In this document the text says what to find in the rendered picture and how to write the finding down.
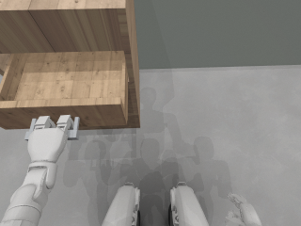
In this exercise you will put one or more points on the right robot hand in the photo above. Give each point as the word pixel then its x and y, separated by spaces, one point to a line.
pixel 247 214

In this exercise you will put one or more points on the robot left shin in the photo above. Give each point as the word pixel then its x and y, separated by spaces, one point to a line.
pixel 134 218

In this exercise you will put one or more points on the handle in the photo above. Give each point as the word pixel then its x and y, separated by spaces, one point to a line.
pixel 72 134

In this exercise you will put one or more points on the left robot hand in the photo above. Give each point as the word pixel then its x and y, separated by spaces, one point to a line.
pixel 47 141

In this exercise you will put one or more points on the cabinet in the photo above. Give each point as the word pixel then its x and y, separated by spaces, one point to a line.
pixel 62 26

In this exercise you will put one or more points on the drawer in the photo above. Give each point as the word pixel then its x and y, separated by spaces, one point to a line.
pixel 91 85

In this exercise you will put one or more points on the left robot forearm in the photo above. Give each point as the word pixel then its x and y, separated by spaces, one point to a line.
pixel 27 202

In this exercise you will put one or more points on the robot right thigh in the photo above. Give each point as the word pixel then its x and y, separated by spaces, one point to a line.
pixel 185 203

